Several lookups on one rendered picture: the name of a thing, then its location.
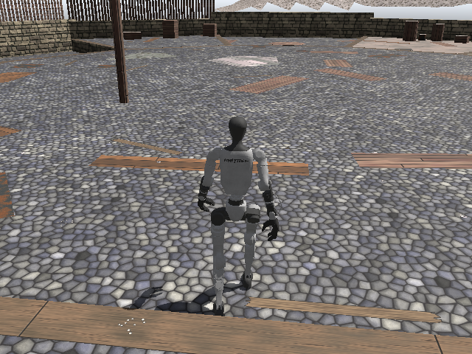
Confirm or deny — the robot left thigh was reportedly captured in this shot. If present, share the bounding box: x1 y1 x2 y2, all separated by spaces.
211 207 226 270

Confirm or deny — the right robot upper arm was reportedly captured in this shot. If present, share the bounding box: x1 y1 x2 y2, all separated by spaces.
252 148 270 191

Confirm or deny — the right robot forearm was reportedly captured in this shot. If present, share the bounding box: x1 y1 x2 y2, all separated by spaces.
263 180 278 220

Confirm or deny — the right robot shin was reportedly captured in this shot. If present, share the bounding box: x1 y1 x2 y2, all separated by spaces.
244 233 256 279

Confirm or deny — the left robot hand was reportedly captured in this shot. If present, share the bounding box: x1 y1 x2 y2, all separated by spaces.
198 198 215 212

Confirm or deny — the left robot upper arm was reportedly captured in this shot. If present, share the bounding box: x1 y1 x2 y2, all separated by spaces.
202 147 222 187

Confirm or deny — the left robot forearm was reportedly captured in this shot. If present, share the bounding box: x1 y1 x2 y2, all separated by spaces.
198 176 209 201

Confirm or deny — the right robot hand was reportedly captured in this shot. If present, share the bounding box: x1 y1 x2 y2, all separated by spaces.
262 218 280 241

